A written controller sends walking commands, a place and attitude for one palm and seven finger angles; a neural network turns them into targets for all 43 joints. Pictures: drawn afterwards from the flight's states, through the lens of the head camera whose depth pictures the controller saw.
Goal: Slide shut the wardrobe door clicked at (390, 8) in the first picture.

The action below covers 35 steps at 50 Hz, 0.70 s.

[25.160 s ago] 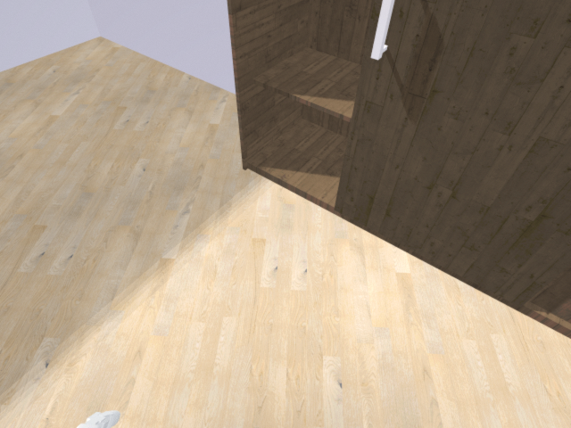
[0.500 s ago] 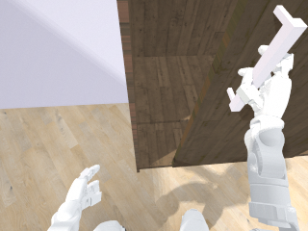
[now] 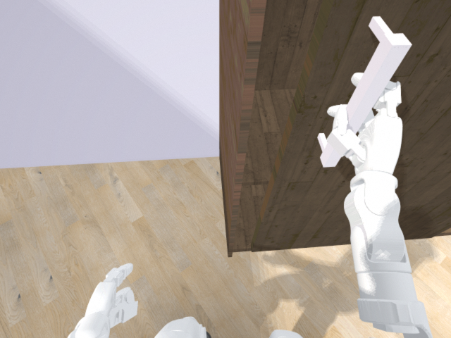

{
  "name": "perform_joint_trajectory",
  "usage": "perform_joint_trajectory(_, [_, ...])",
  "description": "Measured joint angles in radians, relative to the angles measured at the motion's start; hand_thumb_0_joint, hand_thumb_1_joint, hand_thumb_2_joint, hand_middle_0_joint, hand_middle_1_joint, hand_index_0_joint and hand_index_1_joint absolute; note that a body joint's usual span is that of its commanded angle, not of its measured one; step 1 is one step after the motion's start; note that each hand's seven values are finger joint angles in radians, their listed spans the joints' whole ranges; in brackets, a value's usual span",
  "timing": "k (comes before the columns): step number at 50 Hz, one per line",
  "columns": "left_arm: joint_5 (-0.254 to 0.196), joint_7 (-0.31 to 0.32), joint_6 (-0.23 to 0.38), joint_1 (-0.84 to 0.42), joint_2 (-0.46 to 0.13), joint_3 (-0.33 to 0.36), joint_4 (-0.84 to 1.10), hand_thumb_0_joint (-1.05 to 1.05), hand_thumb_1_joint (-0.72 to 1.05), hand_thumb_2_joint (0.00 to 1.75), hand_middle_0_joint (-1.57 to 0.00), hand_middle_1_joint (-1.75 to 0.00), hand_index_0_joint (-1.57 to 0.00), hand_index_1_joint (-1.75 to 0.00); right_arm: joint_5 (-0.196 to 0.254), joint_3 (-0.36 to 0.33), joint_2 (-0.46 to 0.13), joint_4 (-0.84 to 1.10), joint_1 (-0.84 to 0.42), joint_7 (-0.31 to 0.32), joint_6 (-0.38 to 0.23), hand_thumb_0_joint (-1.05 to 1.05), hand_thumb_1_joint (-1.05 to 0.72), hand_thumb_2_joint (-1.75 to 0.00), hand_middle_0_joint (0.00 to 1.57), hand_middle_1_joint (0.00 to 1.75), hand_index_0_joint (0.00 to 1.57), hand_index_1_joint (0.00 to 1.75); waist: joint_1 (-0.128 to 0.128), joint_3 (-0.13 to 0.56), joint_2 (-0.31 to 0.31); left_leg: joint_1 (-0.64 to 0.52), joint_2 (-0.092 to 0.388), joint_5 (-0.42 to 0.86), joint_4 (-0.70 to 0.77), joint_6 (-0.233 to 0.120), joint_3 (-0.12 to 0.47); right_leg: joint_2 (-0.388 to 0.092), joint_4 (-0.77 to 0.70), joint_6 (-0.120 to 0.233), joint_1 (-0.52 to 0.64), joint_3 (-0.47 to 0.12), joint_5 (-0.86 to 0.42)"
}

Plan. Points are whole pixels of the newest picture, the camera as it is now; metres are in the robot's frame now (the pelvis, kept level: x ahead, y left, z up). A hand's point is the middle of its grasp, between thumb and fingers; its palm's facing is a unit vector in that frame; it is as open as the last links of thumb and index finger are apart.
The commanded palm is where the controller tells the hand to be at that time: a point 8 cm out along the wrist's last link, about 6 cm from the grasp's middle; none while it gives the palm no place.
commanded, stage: step sideways, sliding the door along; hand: right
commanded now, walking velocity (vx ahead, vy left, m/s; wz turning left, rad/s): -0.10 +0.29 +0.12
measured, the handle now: (348, 105) +0.43 -0.19 +0.17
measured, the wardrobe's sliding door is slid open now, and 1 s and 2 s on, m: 0.08 0.00 0.00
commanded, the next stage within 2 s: stop walking and hold the door there in 1.02 s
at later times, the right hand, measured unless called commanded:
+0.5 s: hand (279, 132) +0.38 -0.07 +0.16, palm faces +0.36 +0.93 -0.03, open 7.0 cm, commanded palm +0.34 -0.04 +0.17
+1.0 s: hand (276, 127) +0.39 -0.07 +0.16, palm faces +0.59 +0.80 -0.05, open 7.2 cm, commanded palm +0.34 -0.01 +0.17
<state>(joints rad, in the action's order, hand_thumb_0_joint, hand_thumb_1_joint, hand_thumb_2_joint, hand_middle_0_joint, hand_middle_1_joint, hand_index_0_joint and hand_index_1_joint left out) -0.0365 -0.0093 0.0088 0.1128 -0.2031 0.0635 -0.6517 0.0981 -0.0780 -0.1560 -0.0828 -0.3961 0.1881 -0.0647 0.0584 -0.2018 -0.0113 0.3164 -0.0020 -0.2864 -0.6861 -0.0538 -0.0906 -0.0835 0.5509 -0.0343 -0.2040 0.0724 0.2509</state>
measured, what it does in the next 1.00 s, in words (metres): steps to the left: left foot, then right foot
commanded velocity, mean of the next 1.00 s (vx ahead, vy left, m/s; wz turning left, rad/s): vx -0.08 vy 0.22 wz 0.06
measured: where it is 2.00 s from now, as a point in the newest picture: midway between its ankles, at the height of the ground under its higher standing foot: outside the picture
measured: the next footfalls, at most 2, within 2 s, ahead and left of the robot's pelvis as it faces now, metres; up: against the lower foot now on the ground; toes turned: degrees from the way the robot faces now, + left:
left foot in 0.26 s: +0.07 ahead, +0.22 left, +0.00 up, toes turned +6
right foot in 0.46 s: +0.04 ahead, -0.04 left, +0.00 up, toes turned -7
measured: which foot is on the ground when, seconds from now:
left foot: up 0.00-0.24, down 0.26-0.46, up 0.48-0.66, down 0.68-1.00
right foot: down 0.00-0.30, up 0.32-0.44, down 0.46-0.74, up 0.76-0.86, down 0.88-1.00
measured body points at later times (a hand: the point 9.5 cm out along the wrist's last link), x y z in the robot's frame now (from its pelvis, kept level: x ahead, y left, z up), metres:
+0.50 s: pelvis +0.00 +0.14 +0.00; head +0.07 +0.14 +0.44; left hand +0.19 +0.37 -0.11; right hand +0.35 -0.12 +0.16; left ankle +0.03 +0.22 -0.71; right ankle +0.00 -0.04 -0.73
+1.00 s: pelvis +0.04 +0.22 +0.00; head +0.11 +0.21 +0.44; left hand +0.23 +0.46 -0.09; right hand +0.35 -0.11 +0.17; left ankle +0.06 +0.34 -0.71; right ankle +0.04 +0.06 -0.73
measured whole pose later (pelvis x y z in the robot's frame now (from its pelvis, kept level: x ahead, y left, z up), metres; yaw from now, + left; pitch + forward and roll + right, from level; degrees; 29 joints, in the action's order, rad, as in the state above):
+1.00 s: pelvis +0.04 +0.22 +0.00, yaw +2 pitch -5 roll +0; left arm -0.06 -0.02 0.09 0.12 -0.22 0.07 -0.61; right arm 0.10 -0.38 -0.29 -0.01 -0.32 0.25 0.02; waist 0.12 -0.27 0.01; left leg 0.30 0.01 -0.39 -0.77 0.00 -0.04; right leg -0.14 0.59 -0.07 -0.17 0.09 0.31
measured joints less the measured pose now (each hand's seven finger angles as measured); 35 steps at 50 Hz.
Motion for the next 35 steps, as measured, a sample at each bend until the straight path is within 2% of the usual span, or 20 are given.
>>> perform_joint_trajectory(3, [0.012, -0.017, 0.004, -0.001, 0.017, -0.006, 0.026, 0.02, 0.9, 0.9, -0.2, -0.3, -0.2, -0.3, -0.001, 0.01, -0.001, 0.003, -0.008, -0.026, 0.0, 0.01, -0.77, -0.82, 0.33, 1.4, 0.04, 1.25, 0.015, -0.014, -0.005, 0.058, -0.021, -0.122, -0.169, 0.035, 0.05, -0.035, -0.012, -0.034, 0.012, -0.002, 0.02])
perform_joint_trajectory(5, [0.014, -0.03, 0.011, -0.002, 0.021, -0.011, 0.038, 0.02, 0.9, 0.9, -0.2, -0.3, -0.2, -0.3, -0.004, 0.015, 0.005, 0.003, -0.014, -0.034, 0.003, 0.01, -0.77, -0.82, 0.33, 1.4, 0.04, 1.25, 0.026, -0.021, 0.015, 0.066, -0.017, -0.136, -0.19, 0.042, 0.06, -0.072, -0.019, -0.05, 0.015, -0.016, 0.019])
perform_joint_trajectory(9, [0.009, -0.051, 0.02, -0.006, 0.031, -0.022, 0.061, 0.02, 0.9, 0.9, -0.2, -0.3, -0.2, -0.3, -0.01, 0.012, -0.001, 0.004, -0.02, -0.041, 0.003, 0.01, -0.77, -0.83, 0.34, 1.4, 0.03, 1.27, 0.063, -0.029, 0.044, 0.033, 0.018, -0.11, -0.095, 0.052, 0.067, -0.145, -0.005, -0.095, 0.022, -0.019, 0.026])
perform_joint_trajectory(12, [0.003, -0.061, 0.024, -0.01, 0.043, -0.029, 0.075, 0.02, 0.9, 0.9, -0.2, -0.3, -0.2, -0.3, -0.009, -0.008, -0.021, -0.004, -0.033, -0.042, 0.0, 0.0, -0.76, -0.84, 0.35, 1.4, 0.02, 1.27, 0.074, -0.033, 0.053, -0.027, 0.031, -0.05, 0.025, 0.055, 0.054, -0.186, 0.037, -0.128, 0.01, -0.036, 0.047])
perform_joint_trajectory(13, [-0.002, -0.062, 0.024, -0.015, 0.043, -0.031, 0.078, 0.02, 0.9, 0.9, -0.2, -0.3, -0.2, -0.3, -0.009, -0.018, -0.025, -0.008, -0.04, -0.04, -0.001, -0.01, -0.76, -0.84, 0.36, 1.4, 0.01, 1.26, 0.073, -0.039, 0.062, -0.046, 0.025, 0.009, 0.057, 0.06, 0.041, -0.2, 0.061, -0.126, 0.003, -0.049, 0.058])
perform_joint_trajectory(14, [-0.008, -0.062, 0.024, -0.024, 0.035, -0.03, 0.075, 0.01, 0.9, 0.9, -0.2, -0.3, -0.2, -0.3, -0.01, -0.03, -0.021, -0.016, -0.047, -0.035, -0.005, -0.01, -0.76, -0.85, 0.36, 1.4, 0.0, 1.26, 0.062, -0.056, 0.09, -0.061, 0.004, 0.026, 0.056, 0.059, 0.017, -0.221, 0.086, -0.099, -0.003, -0.075, 0.067])
perform_joint_trajectory(15, [-0.015, -0.06, 0.022, -0.031, 0.028, -0.027, 0.069, 0.01, 0.9, 0.9, -0.2, -0.3, -0.2, -0.3, -0.01, -0.039, -0.016, -0.024, -0.053, -0.03, -0.005, -0.01, -0.77, -0.85, 0.35, 1.4, 0.0, 1.26, 0.047, -0.07, 0.114, -0.077, -0.009, 0.022, 0.057, 0.052, -0.008, -0.235, 0.11, -0.048, -0.016, -0.097, 0.061])
perform_joint_trajectory(16, [-0.02, -0.056, 0.018, -0.036, 0.023, -0.023, 0.059, 0.01, 0.9, 0.9, -0.2, -0.3, -0.2, -0.3, -0.007, -0.044, -0.014, -0.03, -0.054, -0.026, -0.004, -0.01, -0.77, -0.86, 0.35, 1.4, 0.0, 1.26, 0.036, -0.072, 0.118, -0.079, -0.008, 0.01, 0.053, 0.043, -0.023, -0.224, 0.144, -0.007, -0.036, -0.11, 0.048])
perform_joint_trajectory(19, [-0.019, -0.038, 0.002, -0.041, 0.005, -0.017, 0.025, 0.02, 0.9, 0.9, -0.2, -0.3, -0.2, -0.3, -0.009, -0.072, -0.009, -0.045, -0.04, 0.001, 0.003, -0.01, -0.77, -0.86, 0.34, 1.4, 0.01, 1.27, 0.022, -0.039, 0.075, -0.046, 0.024, -0.008, 0.046, 0.019, -0.022, -0.1, 0.284, 0.029, -0.095, -0.108, 0.214])
perform_joint_trajectory(21, [-0.014, -0.021, 0.0, -0.031, -0.012, -0.014, 0.017, 0.02, 0.9, 0.9, -0.2, -0.3, -0.2, -0.3, -0.005, -0.087, -0.016, -0.038, -0.024, 0.012, 0.012, 0.0, -0.76, -0.87, 0.32, 1.4, 0.03, 1.27, 0.014, -0.016, 0.053, -0.03, 0.033, 0.001, 0.058, 0.014, -0.02, -0.039, 0.203, 0.042, -0.079, -0.063, 0.205])
perform_joint_trajectory(22, [-0.013, -0.014, 0.0, -0.023, -0.021, -0.011, 0.018, 0.02, 0.9, 0.9, -0.2, -0.3, -0.2, -0.3, 0.0, -0.09, -0.022, -0.029, -0.017, 0.017, 0.017, 0.0, -0.76, -0.87, 0.32, 1.4, 0.04, 1.27, 0.009, -0.006, 0.049, -0.02, 0.032, -0.001, 0.052, 0.012, -0.023, -0.024, 0.1, 0.046, -0.049, -0.027, 0.108])
perform_joint_trajectory(23, [-0.01, -0.007, -0.002, -0.021, -0.023, -0.004, 0.019, 0.02, 0.9, 0.9, -0.2, -0.3, -0.2, -0.3, 0.004, -0.092, -0.034, -0.019, -0.015, 0.019, 0.022, 0.0, -0.75, -0.87, 0.32, 1.4, 0.04, 1.27, 0.007, -0.009, 0.038, -0.009, 0.033, -0.006, 0.027, 0.012, -0.022, -0.022, 0.034, 0.033, -0.022, -0.005, 0.011])
perform_joint_trajectory(24, [-0.008, -0.002, -0.005, -0.022, -0.018, 0.005, 0.019, 0.02, 0.9, 0.9, -0.2, -0.3, -0.2, -0.3, 0.01, -0.097, -0.051, -0.014, -0.019, 0.017, 0.024, 0.0, -0.75, -0.87, 0.32, 1.4, 0.04, 1.26, 0.014, -0.023, 0.018, 0.007, 0.035, -0.007, -0.018, 0.022, -0.005, -0.021, 0.019, 0.005, -0.006, 0.007, -0.004])
perform_joint_trajectory(26, [-0.005, -0.01, -0.004, -0.012, -0.011, 0.011, 0.028, 0.02, 0.9, 0.9, -0.2, -0.3, -0.2, -0.3, 0.013, -0.116, -0.072, -0.016, -0.022, 0.003, 0.023, 0.0, -0.75, -0.87, 0.32, 1.4, 0.04, 1.25, 0.03, -0.038, 0.0, 0.048, 0.012, -0.102, -0.136, 0.039, 0.036, -0.041, 0.01, -0.033, 0.014, 0.016, 0.022])
perform_joint_trajectory(28, [-0.004, -0.021, 0.0, 0.002, -0.01, 0.009, 0.041, 0.02, 0.91, 0.9, -0.2, -0.3, -0.2, -0.3, 0.01, -0.139, -0.084, -0.015, -0.023, -0.004, 0.027, -0.01, -0.75, -0.87, 0.32, 1.4, 0.05, 1.25, 0.034, -0.048, 0.009, 0.06, -0.001, -0.141, -0.177, 0.045, 0.047, -0.077, 0.002, -0.05, 0.027, 0.004, 0.037])
perform_joint_trajectory(32, [-0.013, -0.046, 0.011, 0.026, -0.012, 0.003, 0.065, 0.02, 0.9, 0.9, -0.2, -0.3, -0.2, -0.3, 0.02, -0.186, -0.111, -0.018, -0.023, -0.002, 0.038, -0.01, -0.73, -0.88, 0.32, 1.4, 0.06, 1.25, 0.065, -0.063, 0.047, 0.008, 0.014, -0.078, -0.04, 0.048, 0.05, -0.157, 0.018, -0.1, 0.05, -0.002, 0.058])
perform_joint_trajectory(34, [-0.021, -0.053, 0.015, 0.032, -0.007, -0.005, 0.073, 0.02, 0.9, 0.9, -0.2, -0.3, -0.2, -0.3, 0.024, -0.217, -0.135, -0.027, -0.025, 0.001, 0.042, -0.02, -0.72, -0.88, 0.33, 1.4, 0.05, 1.27, 0.074, -0.066, 0.054, -0.038, 0.021, 0.017, 0.051, 0.059, 0.041, -0.189, 0.057, -0.125, 0.05, -0.009, 0.085])
perform_joint_trajectory(35, [-0.026, -0.056, 0.016, 0.026, -0.009, -0.007, 0.07, 0.02, 0.9, 0.9, -0.2, -0.3, -0.2, -0.3, 0.023, -0.235, -0.141, -0.034, -0.029, 0.002, 0.041, -0.02, -0.72, -0.88, 0.34, 1.4, 0.04, 1.27, 0.068, -0.08, 0.077, -0.059, 0.001, 0.042, 0.059, 0.062, 0.018, -0.215, 0.088, -0.115, 0.046, -0.03, 0.098])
